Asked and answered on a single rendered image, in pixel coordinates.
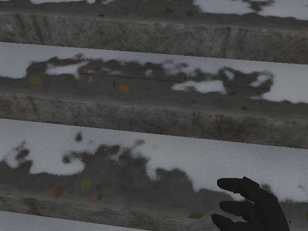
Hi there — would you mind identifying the robot right hand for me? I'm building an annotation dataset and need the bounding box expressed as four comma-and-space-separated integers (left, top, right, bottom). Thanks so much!
211, 176, 291, 231

